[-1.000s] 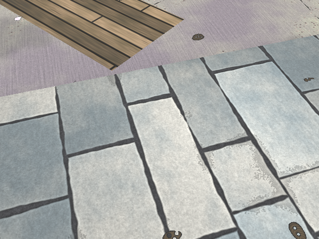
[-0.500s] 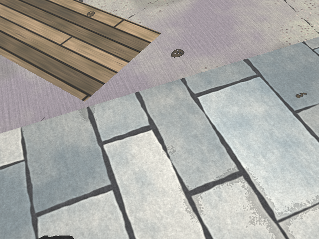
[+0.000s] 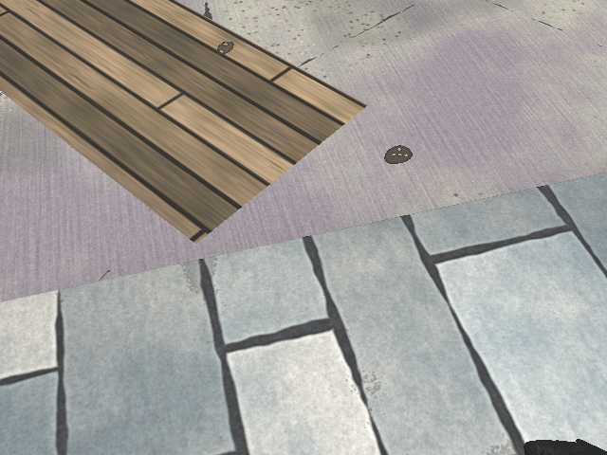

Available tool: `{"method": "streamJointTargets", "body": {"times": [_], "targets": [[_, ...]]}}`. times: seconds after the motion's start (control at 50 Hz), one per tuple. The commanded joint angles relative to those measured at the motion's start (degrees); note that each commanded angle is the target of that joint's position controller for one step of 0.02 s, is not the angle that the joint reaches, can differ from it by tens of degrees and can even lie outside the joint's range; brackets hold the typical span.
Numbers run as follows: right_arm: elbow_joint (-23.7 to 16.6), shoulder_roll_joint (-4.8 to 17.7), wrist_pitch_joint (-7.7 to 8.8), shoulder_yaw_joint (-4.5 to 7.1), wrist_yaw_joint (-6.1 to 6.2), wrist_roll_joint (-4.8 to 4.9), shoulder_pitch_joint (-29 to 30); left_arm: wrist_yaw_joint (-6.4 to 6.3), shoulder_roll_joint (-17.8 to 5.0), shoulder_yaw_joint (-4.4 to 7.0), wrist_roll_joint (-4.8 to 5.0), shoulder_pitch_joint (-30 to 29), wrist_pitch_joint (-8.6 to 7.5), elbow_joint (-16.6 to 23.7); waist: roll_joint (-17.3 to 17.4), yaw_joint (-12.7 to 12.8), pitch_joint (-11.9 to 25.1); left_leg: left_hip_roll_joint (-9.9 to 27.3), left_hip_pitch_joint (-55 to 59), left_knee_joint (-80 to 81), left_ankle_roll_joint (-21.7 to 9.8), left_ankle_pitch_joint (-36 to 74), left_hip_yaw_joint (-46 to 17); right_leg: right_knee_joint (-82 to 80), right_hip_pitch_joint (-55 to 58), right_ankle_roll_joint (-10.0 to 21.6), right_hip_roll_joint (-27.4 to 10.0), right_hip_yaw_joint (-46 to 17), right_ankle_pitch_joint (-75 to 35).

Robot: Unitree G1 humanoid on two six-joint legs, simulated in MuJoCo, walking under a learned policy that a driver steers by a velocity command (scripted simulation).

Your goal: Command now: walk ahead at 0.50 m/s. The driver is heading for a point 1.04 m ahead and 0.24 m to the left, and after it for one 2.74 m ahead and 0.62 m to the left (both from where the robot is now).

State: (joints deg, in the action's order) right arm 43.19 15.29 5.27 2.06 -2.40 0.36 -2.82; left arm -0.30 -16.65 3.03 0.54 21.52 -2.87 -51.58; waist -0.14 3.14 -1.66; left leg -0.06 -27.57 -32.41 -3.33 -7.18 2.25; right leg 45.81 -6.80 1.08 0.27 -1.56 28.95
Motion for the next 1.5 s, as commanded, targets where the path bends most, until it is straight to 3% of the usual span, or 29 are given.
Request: {"method": "streamJointTargets", "body": {"times": [0.02,0.06,0.14,0.36,0.44,0.46,0.48,0.5,0.52,0.54,0.56,0.6,0.76,0.9,0.92,0.94,0.96,0.98,1.0,1.04,1.18,1.34,1.38,1.4,1.42,1.44,1.46,1.48,1.5], "targets": [[1.35,9.55,-0.20,2.90,0.64,0.37,-16.84,0.68,-8.21,1.23,1.80,-2.00,-3.16,5.76,8.70,-8.81,12.07,19.43,41.10,15.44,-11.27,-13.07,-33.44,27.61,-37.23,1.73,-2.02,-4.88,-0.67],[0.39,7.30,-0.11,2.26,0.56,-0.49,-10.48,0.16,-7.08,1.35,0.62,-6.23,-3.11,6.45,3.01,-5.63,4.51,15.46,26.73,18.57,-9.95,-2.47,-23.45,21.90,-33.45,1.16,-6.52,-2.70,-9.29],[1.41,6.91,0.92,2.17,0.59,-0.54,-9.67,-0.12,-3.82,1.09,0.05,-4.39,-1.01,5.84,4.57,-2.27,2.90,13.03,18.24,23.90,-10.73,5.83,-15.32,15.56,-28.15,-0.52,-8.72,-2.36,-14.58],[6.97,9.48,-1.38,2.55,2.60,0.02,-18.23,1.90,-1.68,0.01,-0.44,-22.35,-2.48,10.85,3.78,-7.27,-0.91,10.78,24.25,20.11,-6.78,21.64,-4.61,-14.85,-25.61,-0.97,-3.69,1.46,-35.75],[7.16,10.22,-2.53,2.82,3.26,0.47,-14.66,2.27,-5.59,1.57,-1.30,-13.07,-2.93,7.91,5.12,-1.07,4.91,10.05,27.83,7.17,-3.04,31.39,-5.03,-20.88,-12.49,2.70,-0.70,1.94,-34.60],[6.90,8.76,-2.44,2.30,3.32,-0.14,-16.10,1.81,-8.87,2.52,-1.91,-7.97,-3.08,6.34,1.76,0.36,9.61,6.35,24.37,-1.80,-0.57,26.67,-3.02,-20.72,-1.91,4.49,-3.82,0.16,-51.54],[6.30,4.71,-1.80,0.82,3.06,-1.73,-21.24,1.31,-12.17,2.77,-3.28,-3.45,-2.71,5.93,-7.58,-0.89,18.42,1.15,9.09,-18.90,2.89,2.72,-1.45,-14.74,18.36,11.27,-16.46,-13.03,-73.17],[8.92,1.17,-1.64,-0.40,2.61,-0.64,-28.22,1.37,-8.96,1.81,-2.51,-2.34,-1.84,5.34,-15.32,-1.60,26.51,-3.20,0.40,-32.21,5.08,-33.52,-6.16,-15.63,26.08,18.90,-25.34,-24.44,-76.90],[9.45,7.26,-2.06,1.21,2.50,0.93,-25.67,1.61,-6.91,1.38,-1.09,-3.14,-1.05,5.70,-9.20,0.09,24.78,-1.20,-1.34,-36.57,5.08,-34.45,-10.47,-18.35,20.73,17.41,-22.79,-22.55,-63.92],[7.81,8.63,-2.77,1.83,2.86,2.03,-20.05,1.39,-6.58,1.24,-0.68,-7.93,-0.71,6.33,-6.65,-0.51,16.59,0.60,-5.54,-36.99,5.11,-31.52,-8.50,-21.50,13.35,15.05,-20.74,-17.86,-53.39],[7.33,7.98,-3.80,1.98,3.59,1.63,-17.10,1.12,-5.18,0.71,-1.03,-12.04,-0.65,6.67,-3.68,-1.73,11.63,2.71,-5.30,-34.52,5.52,-27.71,-7.72,-24.55,5.46,13.26,-18.76,-14.61,-44.95],[7.20,6.60,-6.45,2.40,4.82,0.67,-17.57,0.84,-4.09,0.42,-2.24,-17.80,-0.68,6.69,-6.76,-5.12,7.01,4.46,2.59,-29.90,6.48,-21.13,-6.66,-30.18,-8.56,11.39,-15.83,-8.53,-34.60],[2.69,5.49,-8.29,3.42,4.89,0.28,-12.65,-2.25,-7.03,1.93,-1.54,-19.27,1.05,4.93,-6.49,-4.13,6.25,5.81,2.67,-20.72,6.09,-12.45,-3.10,-34.54,-8.81,12.90,-17.66,-0.79,-22.41],[1.22,5.50,-8.19,4.13,2.65,0.30,-13.34,-2.23,-8.74,2.76,0.41,-19.94,3.62,3.80,-6.06,-5.98,6.06,2.64,12.02,-0.65,2.19,-7.32,2.39,-26.71,-4.33,8.51,-18.11,4.05,-24.72],[1.71,6.87,-8.11,4.71,2.60,-0.12,-15.09,-2.14,-7.30,2.59,0.83,-18.01,3.95,2.89,-3.90,-6.41,5.67,1.76,15.69,5.27,0.18,-2.89,1.05,-21.67,-6.09,5.18,-15.77,6.02,-21.93],[1.18,11.63,-7.99,5.97,3.24,-0.33,-16.06,-1.73,-4.58,2.11,0.00,-15.76,4.19,2.56,7.57,-5.13,4.28,9.57,20.15,12.85,-3.73,9.37,-11.70,-8.42,-13.70,-0.33,-9.96,11.58,-13.40],[-0.80,17.56,-7.90,6.78,3.97,-0.62,-14.87,-1.65,-3.05,1.71,-1.95,-18.85,3.83,5.66,20.39,-3.79,2.04,21.37,23.86,13.94,-13.79,23.70,-29.92,5.01,-30.02,-5.58,-0.36,11.89,7.42],[-1.01,15.74,-6.47,6.35,3.56,-2.50,-16.36,-1.84,-4.65,2.25,-1.91,-24.19,3.44,6.98,14.08,-7.20,5.31,21.80,21.03,15.07,-17.62,21.14,-31.15,15.57,-30.77,-4.86,0.43,2.05,9.73],[-1.33,14.59,-5.19,6.07,3.55,-2.37,-13.59,-1.85,-5.64,2.72,-0.62,-23.51,3.44,6.71,10.59,-5.18,5.22,18.66,21.23,15.04,-14.89,18.45,-25.85,18.65,-31.70,-3.81,-0.65,-0.48,4.64],[-2.83,11.51,-4.55,5.38,4.03,0.00,-7.53,-2.64,-6.99,3.52,-0.75,-20.81,3.60,4.41,7.04,-2.97,5.20,14.74,21.58,13.78,-9.26,15.54,-20.50,17.60,-32.33,-3.33,-1.98,-1.77,-3.23],[-3.38,11.33,-5.59,5.22,5.33,0.36,-9.77,-2.19,-4.35,2.95,-0.17,-22.54,2.67,4.98,7.72,-4.05,6.72,11.73,24.64,12.19,-9.32,16.50,-20.74,4.37,-27.82,-5.38,0.18,-2.62,-10.28],[-4.80,11.19,-6.94,4.77,4.68,0.03,-6.01,-0.44,-5.96,2.87,0.33,-18.98,1.63,4.05,9.67,-4.16,7.40,10.65,20.37,8.66,-8.90,18.72,-25.82,-10.44,-14.47,-4.70,0.94,-1.74,-10.05],[-4.87,10.33,-7.35,4.08,4.92,0.56,-4.62,0.22,-5.65,2.77,0.03,-15.88,1.07,3.15,8.61,-1.83,7.24,8.14,18.65,6.16,-5.99,15.57,-25.31,-23.44,-7.18,-2.86,0.74,-0.55,-20.63],[-4.65,9.14,-7.30,3.64,5.06,0.21,-6.16,0.26,-7.49,3.10,-0.73,-14.93,0.96,2.98,5.56,-2.16,7.56,5.64,15.43,3.73,-3.34,8.37,-23.74,-26.37,-1.83,-1.15,-3.32,-3.74,-27.67],[-4.80,6.31,-6.98,2.72,4.94,-1.04,-8.82,-0.05,-11.45,3.62,-1.78,-14.71,1.15,3.55,-6.61,-4.56,8.89,-1.23,9.13,-6.45,-0.08,-7.77,-16.87,-26.81,3.97,3.16,-13.93,-14.46,-40.38],[-5.94,7.20,-6.56,3.17,4.91,-0.54,-8.79,-0.08,-11.59,3.27,-2.79,-15.48,1.28,3.03,-14.88,-5.28,6.71,-6.92,1.31,-12.95,2.83,-28.96,-12.09,-26.99,2.25,13.79,-21.75,-24.04,-47.46],[-5.10,11.51,-6.31,4.27,5.04,-0.58,-8.03,-0.07,-9.61,2.74,-2.66,-16.37,0.92,3.81,-11.04,-3.57,6.30,-4.29,0.71,-23.34,4.73,-30.61,-12.85,-28.36,-0.28,17.50,-23.50,-25.63,-42.99],[-4.32,13.19,-6.42,5.18,5.07,0.20,-7.40,-0.28,-8.99,2.62,-2.03,-17.56,0.79,4.07,-8.26,-3.56,5.09,-4.01,-0.29,-28.75,5.44,-27.73,-13.01,-28.25,-0.59,15.75,-20.32,-21.82,-39.27],[-3.24,11.83,-6.92,5.18,5.27,0.24,-7.96,-0.41,-8.42,2.34,-1.18,-19.06,0.81,4.17,-7.02,-4.30,4.14,-3.58,-0.64,-30.20,6.36,-25.18,-13.11,-27.82,-0.96,13.16,-17.19,-17.80,-35.79]]}}
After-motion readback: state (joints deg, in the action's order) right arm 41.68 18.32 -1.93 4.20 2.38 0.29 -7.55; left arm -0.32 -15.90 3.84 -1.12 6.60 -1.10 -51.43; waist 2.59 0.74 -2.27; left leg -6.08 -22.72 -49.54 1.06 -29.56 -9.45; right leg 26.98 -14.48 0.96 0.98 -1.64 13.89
